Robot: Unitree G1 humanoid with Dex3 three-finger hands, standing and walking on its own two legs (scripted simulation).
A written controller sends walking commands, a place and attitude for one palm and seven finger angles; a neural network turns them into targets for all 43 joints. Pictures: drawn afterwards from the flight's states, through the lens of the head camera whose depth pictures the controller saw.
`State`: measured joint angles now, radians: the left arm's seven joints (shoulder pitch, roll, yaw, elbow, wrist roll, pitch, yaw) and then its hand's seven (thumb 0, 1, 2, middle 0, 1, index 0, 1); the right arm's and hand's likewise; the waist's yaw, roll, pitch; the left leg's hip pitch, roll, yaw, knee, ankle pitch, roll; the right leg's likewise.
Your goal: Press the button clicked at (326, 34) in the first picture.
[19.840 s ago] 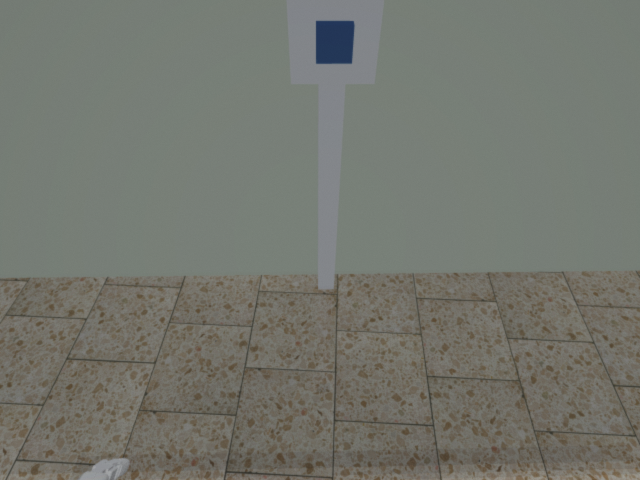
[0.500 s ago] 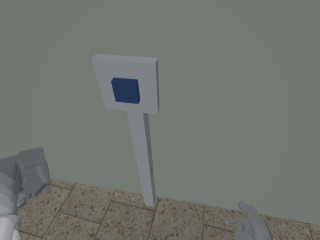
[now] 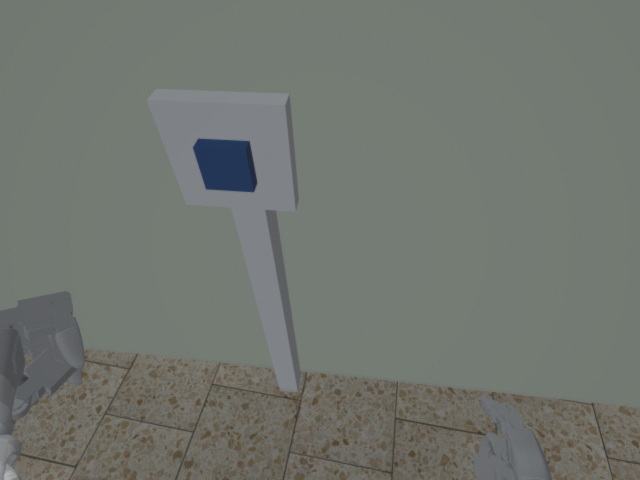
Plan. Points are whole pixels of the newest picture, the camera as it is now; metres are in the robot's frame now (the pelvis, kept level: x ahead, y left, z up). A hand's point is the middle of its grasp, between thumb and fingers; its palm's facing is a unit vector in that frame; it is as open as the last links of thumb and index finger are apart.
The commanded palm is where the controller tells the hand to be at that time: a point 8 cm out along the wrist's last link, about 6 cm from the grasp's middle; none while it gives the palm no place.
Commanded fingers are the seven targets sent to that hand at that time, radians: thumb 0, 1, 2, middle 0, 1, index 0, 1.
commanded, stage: step back with the hand held close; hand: left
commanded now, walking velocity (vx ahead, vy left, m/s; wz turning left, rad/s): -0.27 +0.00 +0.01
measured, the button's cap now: (227, 164) +0.48 +0.18 +0.15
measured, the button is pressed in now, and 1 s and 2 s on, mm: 0 0 0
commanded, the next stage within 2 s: stop stepping back and stand still in 1.04 s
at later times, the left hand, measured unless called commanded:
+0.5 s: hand (7, 441) +0.12 +0.26 +0.15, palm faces +0.38 -0.78 -0.49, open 3.1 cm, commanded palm +0.05 +0.30 +0.17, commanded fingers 0.00 0.90 0.90 -1.30 -1.50 -1.30 -1.50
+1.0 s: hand out of the picture +0.05 +0.27 +0.17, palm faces +0.35 -0.85 -0.39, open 3.1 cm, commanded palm -0.01 +0.31 +0.17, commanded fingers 0.00 0.90 0.90 -1.30 -1.50 -1.30 -1.50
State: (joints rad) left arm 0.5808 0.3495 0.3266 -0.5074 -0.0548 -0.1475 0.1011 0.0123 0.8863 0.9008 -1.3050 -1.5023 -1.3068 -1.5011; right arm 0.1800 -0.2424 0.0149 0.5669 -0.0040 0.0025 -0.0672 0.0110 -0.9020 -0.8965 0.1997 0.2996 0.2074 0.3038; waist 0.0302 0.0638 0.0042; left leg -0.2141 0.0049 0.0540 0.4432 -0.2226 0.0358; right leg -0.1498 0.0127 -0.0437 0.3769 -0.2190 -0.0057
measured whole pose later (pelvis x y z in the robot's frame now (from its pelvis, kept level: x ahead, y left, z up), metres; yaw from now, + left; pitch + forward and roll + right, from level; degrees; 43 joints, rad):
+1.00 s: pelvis -0.14 +0.03 -0.01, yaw -1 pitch +4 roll -5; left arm 0.60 0.42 0.38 -0.65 -0.05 -0.29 0.14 0.01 0.89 0.90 -1.31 -1.50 -1.31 -1.50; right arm 0.19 -0.15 0.02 0.60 -0.03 -0.13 -0.04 0.01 -0.90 -0.90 0.20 0.30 0.21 0.30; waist 0.03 0.00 -0.04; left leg -0.48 0.04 0.05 0.32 0.08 0.05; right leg -0.12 0.05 -0.03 0.48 -0.46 -0.04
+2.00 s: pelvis -0.26 +0.06 -0.01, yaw +1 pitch -2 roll +0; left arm 0.58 0.36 0.36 -0.54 0.00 -0.22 0.15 0.01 0.89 0.90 -1.31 -1.50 -1.31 -1.50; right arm 0.24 -0.18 0.02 0.64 -0.01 -0.14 -0.07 0.01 -0.90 -0.90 0.20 0.30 0.21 0.30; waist -0.01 -0.02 -0.01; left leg -0.30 0.00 0.01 0.56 -0.23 0.01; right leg -0.24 0.00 -0.03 0.57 -0.28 -0.01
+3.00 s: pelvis -0.27 +0.07 +0.00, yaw +2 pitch -1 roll -1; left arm 0.33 0.22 0.01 1.14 0.01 0.02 0.02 0.01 0.90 0.90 -0.57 -0.72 -0.56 -0.73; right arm 0.32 -0.17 0.00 1.10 -0.02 0.04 -0.02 0.01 -0.91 -0.90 0.20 0.30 0.20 0.30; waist 0.00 0.02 0.08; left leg -0.27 -0.02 -0.04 0.45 -0.16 0.02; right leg -0.19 0.00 -0.06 0.43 -0.22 -0.01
